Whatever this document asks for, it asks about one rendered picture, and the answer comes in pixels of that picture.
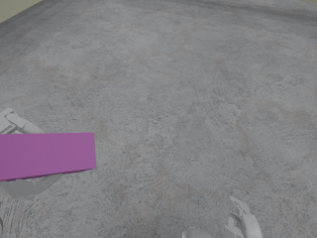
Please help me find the sponge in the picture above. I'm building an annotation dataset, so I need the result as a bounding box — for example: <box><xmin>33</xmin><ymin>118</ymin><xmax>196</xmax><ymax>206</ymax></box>
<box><xmin>0</xmin><ymin>132</ymin><xmax>97</xmax><ymax>181</ymax></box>

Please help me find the right robot hand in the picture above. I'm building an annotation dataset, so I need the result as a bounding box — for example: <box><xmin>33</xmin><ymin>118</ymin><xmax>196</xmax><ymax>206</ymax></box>
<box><xmin>225</xmin><ymin>196</ymin><xmax>264</xmax><ymax>238</ymax></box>

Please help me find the right robot thigh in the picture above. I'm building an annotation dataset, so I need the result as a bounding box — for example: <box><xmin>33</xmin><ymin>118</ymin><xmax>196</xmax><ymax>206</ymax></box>
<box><xmin>180</xmin><ymin>228</ymin><xmax>212</xmax><ymax>238</ymax></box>

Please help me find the left robot hand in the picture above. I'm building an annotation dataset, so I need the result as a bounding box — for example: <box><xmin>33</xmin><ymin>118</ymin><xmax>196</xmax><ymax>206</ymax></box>
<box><xmin>0</xmin><ymin>108</ymin><xmax>63</xmax><ymax>204</ymax></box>

